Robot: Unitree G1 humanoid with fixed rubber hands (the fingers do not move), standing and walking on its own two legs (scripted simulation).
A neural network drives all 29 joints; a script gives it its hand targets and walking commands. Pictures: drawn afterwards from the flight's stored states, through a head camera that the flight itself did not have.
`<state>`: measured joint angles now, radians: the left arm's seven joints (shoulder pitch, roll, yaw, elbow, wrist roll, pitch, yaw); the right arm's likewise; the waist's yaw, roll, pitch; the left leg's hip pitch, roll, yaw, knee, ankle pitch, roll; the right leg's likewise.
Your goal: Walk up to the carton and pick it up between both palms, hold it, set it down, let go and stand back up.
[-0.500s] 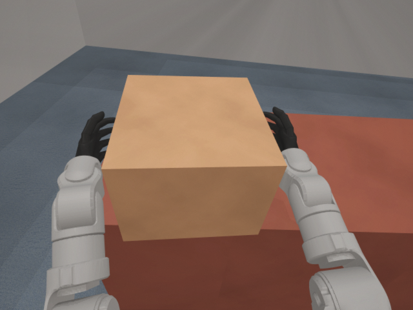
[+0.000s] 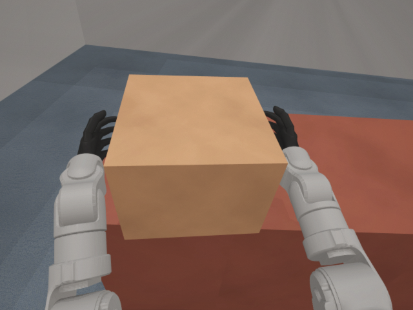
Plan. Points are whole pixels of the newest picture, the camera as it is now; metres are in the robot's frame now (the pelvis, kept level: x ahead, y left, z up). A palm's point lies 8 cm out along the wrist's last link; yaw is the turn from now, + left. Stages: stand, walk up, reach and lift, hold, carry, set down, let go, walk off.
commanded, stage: hold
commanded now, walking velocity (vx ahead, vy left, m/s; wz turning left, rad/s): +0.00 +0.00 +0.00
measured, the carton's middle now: (191, 151) +0.41 +0.00 +0.14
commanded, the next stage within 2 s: none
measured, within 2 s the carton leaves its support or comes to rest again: neither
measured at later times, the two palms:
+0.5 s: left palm (91, 156) +0.35 +0.18 +0.17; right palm (283, 149) +0.36 -0.17 +0.17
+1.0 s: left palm (90, 159) +0.35 +0.18 +0.17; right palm (285, 151) +0.36 -0.17 +0.17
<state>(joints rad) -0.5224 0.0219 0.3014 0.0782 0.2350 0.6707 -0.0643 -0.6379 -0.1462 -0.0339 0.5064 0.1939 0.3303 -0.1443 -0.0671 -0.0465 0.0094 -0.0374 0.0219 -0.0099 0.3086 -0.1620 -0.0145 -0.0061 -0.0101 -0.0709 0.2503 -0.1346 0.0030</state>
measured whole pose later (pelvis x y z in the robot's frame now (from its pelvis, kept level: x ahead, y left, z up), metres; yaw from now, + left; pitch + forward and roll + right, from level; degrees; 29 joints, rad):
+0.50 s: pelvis +0.00 +0.00 +0.00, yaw +0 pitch -5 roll -1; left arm -0.49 0.04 0.28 0.04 0.21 0.66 -0.05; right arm -0.60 -0.14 -0.04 0.45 0.18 0.32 -0.15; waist -0.06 -0.05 0.00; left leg -0.06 0.02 0.00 0.31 -0.16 -0.01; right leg -0.03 -0.01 -0.06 0.25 -0.14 0.00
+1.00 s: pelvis +0.00 +0.00 +0.00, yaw +0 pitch -6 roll -1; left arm -0.46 0.03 0.28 0.00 0.22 0.68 -0.06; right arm -0.58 -0.14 -0.02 0.42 0.19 0.34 -0.15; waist -0.07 -0.04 0.01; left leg -0.05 0.02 0.00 0.31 -0.16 -0.01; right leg -0.02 -0.01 -0.06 0.25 -0.13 0.00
